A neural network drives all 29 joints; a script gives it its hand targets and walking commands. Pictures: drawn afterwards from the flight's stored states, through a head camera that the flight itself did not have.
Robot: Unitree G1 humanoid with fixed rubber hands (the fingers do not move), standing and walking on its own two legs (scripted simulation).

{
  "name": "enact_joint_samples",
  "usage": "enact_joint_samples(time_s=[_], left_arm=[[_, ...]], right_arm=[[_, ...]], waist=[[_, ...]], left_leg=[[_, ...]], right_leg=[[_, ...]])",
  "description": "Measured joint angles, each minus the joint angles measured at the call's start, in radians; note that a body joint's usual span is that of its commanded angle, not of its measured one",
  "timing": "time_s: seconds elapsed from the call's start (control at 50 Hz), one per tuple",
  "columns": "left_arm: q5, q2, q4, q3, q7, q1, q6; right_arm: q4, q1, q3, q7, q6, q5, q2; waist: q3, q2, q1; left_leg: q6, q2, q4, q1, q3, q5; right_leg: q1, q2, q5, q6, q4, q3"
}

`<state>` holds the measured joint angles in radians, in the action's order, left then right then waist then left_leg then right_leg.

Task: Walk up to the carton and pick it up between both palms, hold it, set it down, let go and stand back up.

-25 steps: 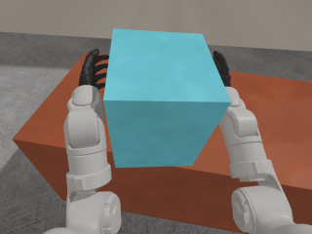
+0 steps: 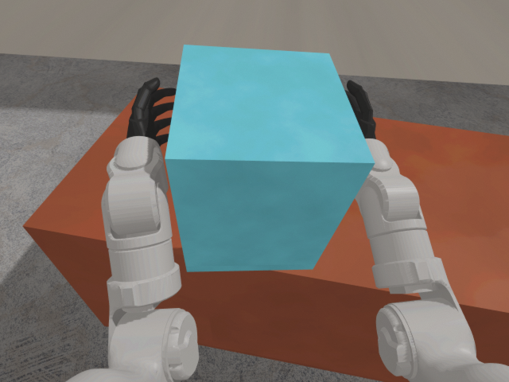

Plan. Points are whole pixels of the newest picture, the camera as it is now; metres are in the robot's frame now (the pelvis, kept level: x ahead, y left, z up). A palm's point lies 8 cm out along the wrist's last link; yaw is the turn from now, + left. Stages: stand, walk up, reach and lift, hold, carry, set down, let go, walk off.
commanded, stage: hold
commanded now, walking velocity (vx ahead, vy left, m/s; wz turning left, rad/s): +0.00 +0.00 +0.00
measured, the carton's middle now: (254, 167) +0.36 +0.00 +0.17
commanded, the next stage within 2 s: none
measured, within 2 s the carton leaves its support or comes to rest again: neither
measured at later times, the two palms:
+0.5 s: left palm (138, 139) +0.35 +0.16 +0.23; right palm (352, 136) +0.37 -0.14 +0.22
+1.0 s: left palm (142, 138) +0.35 +0.15 +0.23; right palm (355, 137) +0.37 -0.14 +0.22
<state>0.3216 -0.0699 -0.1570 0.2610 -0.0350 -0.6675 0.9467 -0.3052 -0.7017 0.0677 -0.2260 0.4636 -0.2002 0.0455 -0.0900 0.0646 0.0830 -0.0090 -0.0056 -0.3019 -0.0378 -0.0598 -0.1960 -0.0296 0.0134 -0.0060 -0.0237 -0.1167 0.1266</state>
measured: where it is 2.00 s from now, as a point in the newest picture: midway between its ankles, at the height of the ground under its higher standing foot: outside the picture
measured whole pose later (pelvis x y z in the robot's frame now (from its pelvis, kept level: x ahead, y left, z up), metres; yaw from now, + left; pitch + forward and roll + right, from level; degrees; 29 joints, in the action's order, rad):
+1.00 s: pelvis +0.00 +0.01 +0.00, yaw +0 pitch -8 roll -1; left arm 0.33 -0.07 -0.20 0.25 -0.03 -0.66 0.96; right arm -0.28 -0.70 0.06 -0.23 0.47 -0.21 0.05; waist -0.10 0.06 0.08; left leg -0.01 -0.01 -0.30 -0.04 -0.05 -0.20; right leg -0.03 0.01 -0.01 -0.02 -0.12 0.12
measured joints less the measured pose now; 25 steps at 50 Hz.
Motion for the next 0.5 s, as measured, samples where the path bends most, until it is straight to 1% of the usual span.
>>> enact_joint_samples(time_s=[0.14,0.3,0.5], left_arm=[[-0.005,0.002,-0.018,-0.001,-0.007,0.01,-0.004],[0.004,0.009,-0.002,0.001,-0.014,-0.004,0.009],[0.01,0.002,-0.039,-0.006,-0.013,0.02,0.01]], right_arm=[[0.024,0.013,-0.007,-0.011,-0.002,-0.003,-0.003],[0.001,-0.002,-0.002,-0.007,0.005,-0.002,-0.004],[0.021,0.01,-0.013,-0.007,0.001,-0.008,-0.001]], waist=[[0.01,0.002,-0.003],[0.008,0.005,-0.003],[0.009,-0.001,-0.003]], left_leg=[[0.002,0.002,0.002,0.001,0.0,-0.001],[0.0,0.0,0.002,-0.002,-0.002,-0.002],[-0.002,-0.003,-0.001,-0.002,0.003,-0.005]], right_leg=[[-0.001,0.003,0.001,-0.001,0.007,0.0],[-0.001,-0.001,-0.004,0.001,-0.002,0.002],[-0.002,-0.003,-0.004,0.004,0.0,-0.003]])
